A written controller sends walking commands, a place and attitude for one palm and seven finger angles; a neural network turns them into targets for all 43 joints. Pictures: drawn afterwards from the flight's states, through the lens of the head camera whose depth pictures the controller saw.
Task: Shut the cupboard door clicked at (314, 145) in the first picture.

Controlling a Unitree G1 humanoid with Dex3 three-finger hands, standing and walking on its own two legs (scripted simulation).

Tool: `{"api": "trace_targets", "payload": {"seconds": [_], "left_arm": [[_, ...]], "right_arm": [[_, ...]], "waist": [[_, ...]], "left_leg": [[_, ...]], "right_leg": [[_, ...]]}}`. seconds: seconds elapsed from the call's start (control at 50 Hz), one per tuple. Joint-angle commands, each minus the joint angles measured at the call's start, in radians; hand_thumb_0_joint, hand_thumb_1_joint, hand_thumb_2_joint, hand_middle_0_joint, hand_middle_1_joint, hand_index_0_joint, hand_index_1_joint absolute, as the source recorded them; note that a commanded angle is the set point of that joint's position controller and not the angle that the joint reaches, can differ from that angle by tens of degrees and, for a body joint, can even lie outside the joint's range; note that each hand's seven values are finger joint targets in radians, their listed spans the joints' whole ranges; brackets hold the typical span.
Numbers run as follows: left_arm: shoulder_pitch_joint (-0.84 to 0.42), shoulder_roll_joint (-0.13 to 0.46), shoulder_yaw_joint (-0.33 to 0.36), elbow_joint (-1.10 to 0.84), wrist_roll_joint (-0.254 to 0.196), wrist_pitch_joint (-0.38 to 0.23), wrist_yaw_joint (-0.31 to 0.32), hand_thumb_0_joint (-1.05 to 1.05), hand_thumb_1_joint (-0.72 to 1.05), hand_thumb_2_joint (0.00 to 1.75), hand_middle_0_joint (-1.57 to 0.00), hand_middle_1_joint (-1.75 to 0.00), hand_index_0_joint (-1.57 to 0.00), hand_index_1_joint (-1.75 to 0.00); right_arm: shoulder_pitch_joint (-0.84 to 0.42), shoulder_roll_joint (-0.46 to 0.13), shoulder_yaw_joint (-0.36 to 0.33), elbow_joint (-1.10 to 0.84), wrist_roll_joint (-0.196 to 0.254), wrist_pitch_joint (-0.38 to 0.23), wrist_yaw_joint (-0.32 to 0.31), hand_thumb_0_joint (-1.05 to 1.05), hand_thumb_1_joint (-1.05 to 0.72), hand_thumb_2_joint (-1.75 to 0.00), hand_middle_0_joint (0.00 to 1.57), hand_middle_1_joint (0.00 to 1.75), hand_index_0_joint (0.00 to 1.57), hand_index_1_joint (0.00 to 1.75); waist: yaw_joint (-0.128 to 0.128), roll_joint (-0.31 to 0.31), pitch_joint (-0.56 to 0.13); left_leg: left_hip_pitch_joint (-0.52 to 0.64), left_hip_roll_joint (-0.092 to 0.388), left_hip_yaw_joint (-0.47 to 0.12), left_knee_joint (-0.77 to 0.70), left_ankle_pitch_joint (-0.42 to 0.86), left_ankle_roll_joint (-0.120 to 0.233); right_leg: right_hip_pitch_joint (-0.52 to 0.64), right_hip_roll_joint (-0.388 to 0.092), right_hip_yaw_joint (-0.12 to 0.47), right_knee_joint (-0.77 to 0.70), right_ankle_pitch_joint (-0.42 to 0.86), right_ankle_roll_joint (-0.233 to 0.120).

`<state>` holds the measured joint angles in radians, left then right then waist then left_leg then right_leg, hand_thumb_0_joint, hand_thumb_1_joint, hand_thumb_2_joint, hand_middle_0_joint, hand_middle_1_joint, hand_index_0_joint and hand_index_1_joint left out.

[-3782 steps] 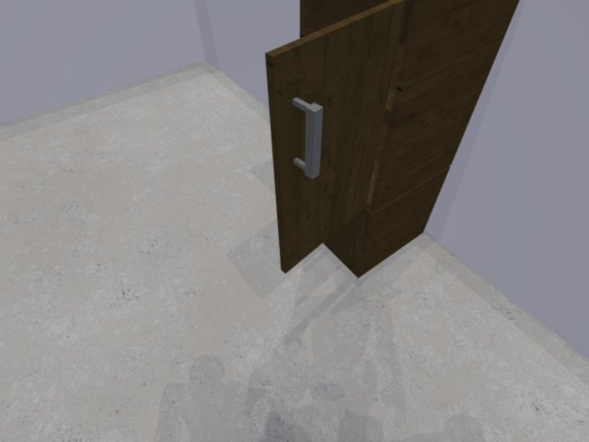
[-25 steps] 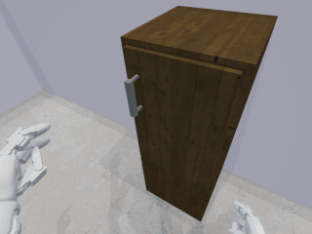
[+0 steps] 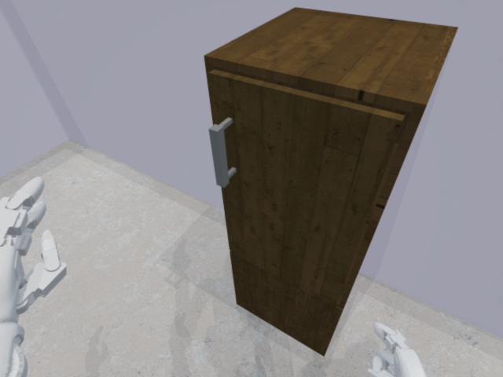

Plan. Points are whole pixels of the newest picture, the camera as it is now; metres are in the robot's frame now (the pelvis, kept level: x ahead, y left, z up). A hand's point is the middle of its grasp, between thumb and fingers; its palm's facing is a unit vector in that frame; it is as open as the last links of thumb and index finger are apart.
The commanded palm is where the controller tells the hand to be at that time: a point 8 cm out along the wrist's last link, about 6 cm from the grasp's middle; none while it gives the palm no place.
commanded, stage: step back with the hand held close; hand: left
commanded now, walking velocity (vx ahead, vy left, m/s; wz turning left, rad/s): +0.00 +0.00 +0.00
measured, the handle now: (225, 153) +0.53 +0.12 +0.09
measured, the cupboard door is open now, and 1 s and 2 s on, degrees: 0 0 0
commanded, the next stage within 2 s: stop stepping back and stand still in 1.28 s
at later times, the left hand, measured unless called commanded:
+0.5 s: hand (43, 288) +0.16 +0.26 +0.17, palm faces +0.40 -0.79 -0.47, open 7.4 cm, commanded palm +0.11 +0.30 +0.17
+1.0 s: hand out of the picture +0.10 +0.27 +0.18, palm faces +0.48 -0.75 -0.45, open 7.4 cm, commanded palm +0.05 +0.30 +0.17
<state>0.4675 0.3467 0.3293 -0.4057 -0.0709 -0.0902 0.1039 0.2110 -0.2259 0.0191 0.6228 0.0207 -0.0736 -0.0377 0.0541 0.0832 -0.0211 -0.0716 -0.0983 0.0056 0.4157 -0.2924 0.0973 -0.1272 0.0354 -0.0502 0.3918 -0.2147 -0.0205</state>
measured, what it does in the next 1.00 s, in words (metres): lifts its right foot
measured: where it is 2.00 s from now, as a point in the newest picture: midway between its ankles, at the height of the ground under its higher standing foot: outside the picture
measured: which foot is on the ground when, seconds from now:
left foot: down 0.00-1.00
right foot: down 0.00-0.88, up 0.90-1.00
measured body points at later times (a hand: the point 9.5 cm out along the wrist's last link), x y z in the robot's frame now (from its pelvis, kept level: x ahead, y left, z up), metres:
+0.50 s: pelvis -0.04 +0.00 -0.02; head -0.05 +0.00 +0.43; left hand +0.13 +0.30 +0.19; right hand +0.11 -0.25 -0.09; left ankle -0.04 +0.04 -0.74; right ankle -0.01 -0.12 -0.74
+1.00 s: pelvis -0.09 +0.00 -0.02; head -0.10 +0.02 +0.43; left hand +0.07 +0.31 +0.21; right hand +0.07 -0.25 -0.08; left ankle -0.04 +0.04 -0.74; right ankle -0.11 -0.14 -0.72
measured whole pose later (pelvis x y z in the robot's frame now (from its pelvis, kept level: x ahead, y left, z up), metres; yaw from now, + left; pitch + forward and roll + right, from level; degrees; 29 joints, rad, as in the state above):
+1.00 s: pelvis -0.09 +0.00 -0.02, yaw +0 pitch +2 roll -3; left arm 0.51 0.44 0.49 -0.51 -0.03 -0.27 0.14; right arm 0.24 -0.23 -0.02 0.57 -0.01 -0.03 -0.08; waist 0.00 0.01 -0.06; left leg -0.42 -0.06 0.02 0.63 -0.24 0.12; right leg -0.35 0.07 0.06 0.74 -0.30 0.00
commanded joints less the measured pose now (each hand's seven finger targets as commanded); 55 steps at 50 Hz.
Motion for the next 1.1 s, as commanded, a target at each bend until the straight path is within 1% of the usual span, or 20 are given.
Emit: {"api": "trace_targets", "payload": {"seconds": [0.0, 0.02, 0.04, 0.08, 0.12, 0.18, 0.3, 0.34, 0.44, 0.48, 0.52, 0.58, 0.7, 0.74, 0.76, 0.86, 0.92, 1.0, 1.02, 1.08], "left_arm": [[-0.064, 0.179, 0.121, -0.189, -0.002, -0.062, 0.012, 0.0, 0.9, 0.9, -0.2, -0.3, -0.2, -0.3], [-0.264, 0.364, 0.302, -0.3, 0.007, -0.113, 0.023, 0.0, 0.9, 0.9, -0.2, -0.3, -0.2, -0.3], [-0.267, 0.386, 0.321, -0.256, 0.004, -0.133, 0.023, 0.0, 0.9, 0.9, -0.2, -0.3, -0.2, -0.3], [-0.05, 0.2, 0.185, -0.117, -0.01, -0.118, 0.008, 0.0, 0.9, 0.9, -0.2, -0.3, -0.2, -0.3], [-0.01, 0.165, 0.139, -0.113, -0.007, -0.115, 0.002, 0.0, 0.9, 0.9, -0.2, -0.3, -0.2, -0.3], [0.03, 0.177, 0.137, -0.167, 0.0, -0.117, 0.007, 0.0, 0.9, 0.9, -0.2, -0.3, -0.2, -0.3], [0.009, 0.27, 0.224, -0.291, 0.001, -0.128, 0.03, 0.0, 0.9, 0.9, -0.2, -0.3, -0.2, -0.3], [-0.01, 0.309, 0.264, -0.329, 0.004, -0.136, 0.035, 0.0, 0.9, 0.9, -0.2, -0.3, -0.2, -0.3], [0.004, 0.256, 0.244, -0.273, 0.01, -0.146, 0.031, 0.0, 0.9, 0.9, -0.2, -0.3, -0.2, -0.3], [-0.008, 0.224, 0.218, -0.222, 0.022, -0.147, 0.03, 0.0, 0.9, 0.9, -0.2, -0.3, -0.2, -0.3], [-0.012, 0.204, 0.204, -0.184, 0.034, -0.152, 0.028, 0.0, 0.9, 0.9, -0.2, -0.3, -0.2, -0.3], [-0.018, 0.204, 0.188, -0.179, 0.039, -0.159, 0.024, 0.0, 0.9, 0.9, -0.2, -0.3, -0.2, -0.3], [0.01, 0.276, 0.235, -0.338, 0.034, -0.2, 0.048, 0.0, 0.9, 0.9, -0.2, -0.3, -0.2, -0.3], [0.012, 0.327, 0.28, -0.402, 0.032, -0.214, 0.06, 0.0, 0.9, 0.9, -0.2, -0.3, -0.2, -0.3], [0.028, 0.308, 0.265, -0.411, 0.031, -0.219, 0.063, 0.0, 0.9, 0.9, -0.2, -0.3, -0.2, -0.3], [0.047, 0.276, 0.285, -0.346, 0.038, -0.231, 0.059, 0.0, 0.9, 0.9, -0.2, -0.3, -0.2, -0.3], [-0.023, 0.244, 0.255, -0.268, 0.038, -0.229, 0.046, 0.0, 0.9, 0.9, -0.2, -0.3, -0.2, -0.3], [-0.017, 0.186, 0.18, -0.181, 0.037, -0.227, 0.024, 0.0, 0.9, 0.9, -0.2, -0.3, -0.2, -0.3], [-0.034, 0.179, 0.161, -0.191, 0.037, -0.229, 0.019, 0.0, 0.9, 0.9, -0.2, -0.3, -0.2, -0.3], [-0.078, 0.21, 0.153, -0.295, 0.028, -0.252, 0.013, 0.0, 0.9, 0.9, -0.2, -0.3, -0.2, -0.3]], "right_arm": [[-0.124, -0.114, -0.049, -0.165, -0.001, -0.048, -0.007, 0.0, -0.9, -0.9, 0.2, 0.3, 0.2, 0.3], [-0.116, -0.152, -0.064, -0.213, 0.006, -0.03, -0.015, 0.0, -0.9, -0.9, 0.2, 0.3, 0.2, 0.3], [-0.095, -0.129, -0.057, -0.198, 0.005, -0.024, -0.026, 0.0, -0.9, -0.9, 0.2, 0.3, 0.2, 0.3], [-0.086, -0.131, -0.067, -0.188, 0.004, -0.003, -0.021, 0.0, -0.9, -0.9, 0.2, 0.3, 0.2, 0.3], [-0.092, -0.146, -0.072, -0.194, 0.005, 0.015, -0.016, 0.0, -0.9, -0.9, 0.2, 0.3, 0.2, 0.3], [-0.094, -0.156, -0.083, -0.21, 0.009, 0.035, -0.019, 0.0, -0.9, -0.9, 0.2, 0.3, 0.2, 0.3], [-0.102, -0.151, -0.088, -0.254, 0.009, 0.065, -0.041, 0.0, -0.9, -0.9, 0.2, 0.3, 0.2, 0.3], [-0.11, -0.156, -0.09, -0.259, 0.003, 0.068, -0.051, 0.0, -0.9, -0.9, 0.2, 0.3, 0.2, 0.3], [-0.093, -0.152, -0.091, -0.252, -0.016, 0.056, -0.056, 0.0, -0.9, -0.9, 0.2, 0.3, 0.2, 0.3], [-0.086, -0.15, -0.088, -0.245, -0.015, 0.052, -0.054, 0.0, -0.9, -0.9, 0.2, 0.3, 0.2, 0.3], [-0.081, -0.154, -0.089, -0.244, -0.009, 0.046, -0.051, 0.0, -0.9, -0.9, 0.2, 0.3, 0.2, 0.3], [-0.081, -0.159, -0.09, -0.248, 0.0, 0.045, -0.045, 0.0, -0.9, -0.9, 0.2, 0.3, 0.2, 0.3], [-0.081, -0.133, -0.084, -0.253, -0.004, 0.036, -0.031, 0.0, -0.9, -0.9, 0.2, 0.3, 0.2, 0.3], [-0.08, -0.139, -0.082, -0.252, -0.01, 0.03, -0.033, 0.0, -0.9, -0.9, 0.2, 0.3, 0.2, 0.3], [-0.079, -0.127, -0.074, -0.25, -0.009, 0.027, -0.035, 0.0, -0.9, -0.9, 0.2, 0.3, 0.2, 0.3], [-0.08, -0.15, -0.079, -0.231, -0.024, -0.002, -0.053, 0.0, -0.9, -0.9, 0.2, 0.3, 0.2, 0.3], [-0.064, -0.146, -0.092, -0.201, -0.037, -0.013, -0.055, 0.0, -0.9, -0.9, 0.2, 0.3, 0.2, 0.3], [-0.061, -0.143, -0.092, -0.175, -0.035, -0.025, -0.043, 0.0, -0.9, -0.9, 0.2, 0.3, 0.2, 0.3], [-0.064, -0.142, -0.089, -0.167, -0.033, -0.031, -0.039, 0.0, -0.9, -0.9, 0.2, 0.3, 0.2, 0.3], [-0.073, -0.141, -0.086, -0.143, -0.038, -0.052, -0.029, 0.0, -0.9, -0.9, 0.2, 0.3, 0.2, 0.3]], "waist": [[0.002, -0.01, -0.039], [-0.02, 0.014, -0.012], [-0.015, -0.02, -0.011], [-0.035, -0.085, -0.035], [-0.041, -0.036, -0.067], [-0.036, -0.024, -0.144], [-0.033, -0.066, -0.161], [-0.031, -0.006, -0.149], [-0.034, 0.051, -0.071], [-0.045, 0.005, -0.023], [-0.051, -0.033, 0.016], [-0.057, -0.113, -0.01], [-0.061, -0.139, -0.109], [-0.063, -0.087, -0.124], [-0.066, -0.064, -0.129], [-0.053, 0.128, -0.091], [-0.054, 0.072, -0.044], [-0.055, -0.045, 0.011], [-0.055, -0.043, 0.002], [-0.047, 0.018, -0.15]], "left_leg": [[-0.089, 0.147, -0.123, -0.08, 0.386, -0.155], [-0.289, 0.175, -0.147, -0.076, 0.209, -0.11], [-0.319, 0.158, -0.164, -0.062, 0.121, -0.102], [-0.218, 0.148, -0.139, -0.006, 0.17, -0.111], [-0.189, 0.164, -0.134, 0.007, 0.251, -0.115], [-0.193, 0.195, -0.143, 0.019, 0.38, -0.122], [-0.284, 0.215, -0.187, 0.026, 0.358, -0.122], [-0.329, 0.232, -0.205, -0.004, 0.334, -0.105], [-0.415, 0.313, -0.254, -0.114, 0.243, -0.054], [-0.494, 0.33, -0.251, -0.128, 0.114, -0.017], [-0.577, 0.312, -0.24, -0.121, -0.055, 0.01], [-0.575, 0.231, -0.204, -0.025, -0.124, 0.0], [-0.445, 0.153, -0.169, 0.142, -0.191, -0.017], [-0.42, 0.156, -0.173, 0.139, -0.164, -0.024], [-0.412, 0.164, -0.18, 0.12, -0.14, -0.021], [-0.643, 0.321, -0.319, -0.142, -0.14, 0.028], [-0.635, 0.391, -0.33, -0.178, -0.108, 0.053], [-0.49, 0.378, -0.304, -0.145, 0.002, 0.041], [-0.422, 0.366, -0.288, -0.137, 0.053, 0.031], [-0.128, 0.34, -0.255, -0.075, 0.485, 0.003]], "right_leg": [[0.068, -0.03, 0.04, -0.005, 0.186, -0.019], [0.149, -0.065, 0.156, 0.045, 0.281, -0.034], [0.137, -0.115, 0.195, 0.04, 0.283, -0.053], [0.028, -0.149, 0.211, 0.023, 0.259, -0.066], [-0.014, -0.145, 0.195, 0.052, 0.257, -0.055], [0.003, -0.134, 0.174, 0.127, 0.309, -0.041], [0.009, -0.124, 0.191, 0.22, 0.282, -0.037], [0.021, -0.098, 0.181, 0.253, 0.252, -0.02], [0.01, -0.035, 0.126, 0.334, 0.006, 0.019], [0.036, -0.037, 0.135, 0.337, 0.001, 0.023], [0.066, -0.042, 0.152, 0.305, 0.052, 0.021], [0.046, -0.098, 0.255, 0.222, 0.191, -0.009], [-0.111, -0.215, 0.4, 0.051, -0.079, -0.077], [-0.135, -0.213, 0.387, 0.043, -0.103, -0.078], [-0.132, -0.199, 0.354, 0.064, -0.084, -0.069], [0.074, 0.002, 0.149, 0.361, 0.076, 0.017], [0.028, 0.013, 0.128, 0.458, -0.096, 0.027], [-0.097, 0.013, 0.114, 0.321, -0.156, 0.03], [-0.13, 0.014, 0.1, 0.274, -0.155, 0.032], [-0.191, 0.019, 0.076, 0.172, -0.144, 0.037]]}}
